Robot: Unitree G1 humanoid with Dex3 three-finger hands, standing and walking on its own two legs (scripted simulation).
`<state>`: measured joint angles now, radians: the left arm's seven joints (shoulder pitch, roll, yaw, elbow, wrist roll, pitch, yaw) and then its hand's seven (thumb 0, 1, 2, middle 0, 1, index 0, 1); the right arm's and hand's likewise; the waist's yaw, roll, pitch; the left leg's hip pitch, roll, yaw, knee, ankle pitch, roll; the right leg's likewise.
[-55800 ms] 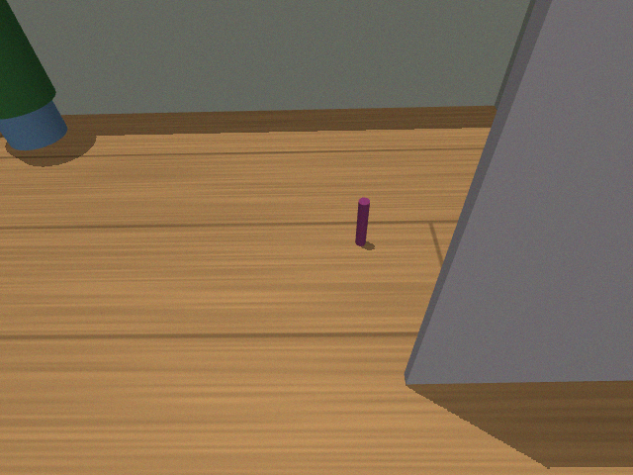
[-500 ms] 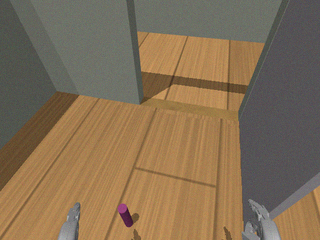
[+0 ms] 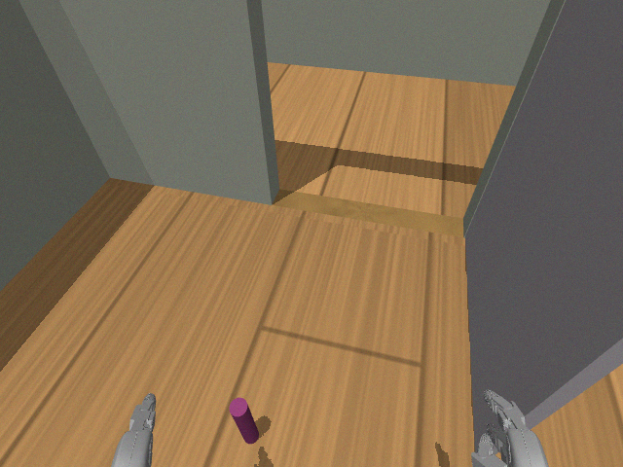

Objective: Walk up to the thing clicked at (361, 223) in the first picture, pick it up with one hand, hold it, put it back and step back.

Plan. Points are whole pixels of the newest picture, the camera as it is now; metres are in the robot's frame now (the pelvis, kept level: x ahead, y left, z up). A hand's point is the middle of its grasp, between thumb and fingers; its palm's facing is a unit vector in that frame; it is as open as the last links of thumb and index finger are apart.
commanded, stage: stand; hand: left
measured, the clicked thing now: (245, 422) +0.37 +0.20 -0.60
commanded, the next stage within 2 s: none
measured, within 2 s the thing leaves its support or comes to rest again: neither
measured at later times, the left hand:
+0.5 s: hand out of the picture +0.14 +0.21 -0.10, palm faces -0.02 -0.94 -0.33, open 10.7 cm
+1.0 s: hand out of the picture +0.02 +0.25 -0.11, palm faces +0.02 -0.94 -0.34, open 7.4 cm
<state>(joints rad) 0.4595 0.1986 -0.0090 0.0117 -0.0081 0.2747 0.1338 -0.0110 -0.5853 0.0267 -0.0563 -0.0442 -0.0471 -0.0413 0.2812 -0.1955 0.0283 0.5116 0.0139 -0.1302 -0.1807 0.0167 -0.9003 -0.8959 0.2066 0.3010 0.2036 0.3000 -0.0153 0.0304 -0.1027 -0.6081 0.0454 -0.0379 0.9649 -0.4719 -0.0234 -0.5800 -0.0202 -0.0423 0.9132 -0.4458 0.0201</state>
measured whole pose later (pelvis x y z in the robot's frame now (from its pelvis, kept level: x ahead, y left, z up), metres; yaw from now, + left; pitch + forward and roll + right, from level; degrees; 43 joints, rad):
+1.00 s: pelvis -0.02 +0.01 +0.05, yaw +1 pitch -5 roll +0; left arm 0.19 0.32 0.00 1.10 0.03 0.00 0.01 0.01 0.90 0.90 -0.21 -0.30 -0.20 -0.30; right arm 0.17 -0.30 -0.01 1.07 -0.02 0.00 0.00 0.01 -0.90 -0.89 0.21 0.30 0.20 0.30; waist 0.02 0.01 0.06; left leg -0.17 0.00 -0.02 0.46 -0.21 -0.01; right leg -0.16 -0.06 -0.04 0.45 -0.22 0.03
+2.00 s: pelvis +0.01 +0.00 +0.06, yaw +1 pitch -3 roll +0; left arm 0.08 0.32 0.01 1.17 0.02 -0.01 0.00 0.00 0.91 0.90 -0.21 -0.30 -0.20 -0.30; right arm 0.10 -0.33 0.00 1.14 -0.01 -0.01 0.00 0.01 -0.90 -0.89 0.21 0.30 0.20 0.30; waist 0.01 0.01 0.07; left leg -0.11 0.01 -0.02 0.34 -0.19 -0.02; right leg -0.10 -0.05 -0.05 0.34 -0.19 0.03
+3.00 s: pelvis -0.05 +0.04 +0.03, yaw +3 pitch -2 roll -1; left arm -0.01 0.41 0.07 0.91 0.01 0.06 0.04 0.01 0.91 0.90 -0.21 -0.30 -0.20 -0.30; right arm 0.16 -0.37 -0.06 0.96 -0.02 0.04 0.02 0.01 -0.91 -0.89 0.20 0.30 0.20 0.30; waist -0.03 -0.05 0.20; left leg -0.30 -0.04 -0.02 0.70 -0.37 0.05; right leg -0.45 0.04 0.15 0.97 -0.55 -0.02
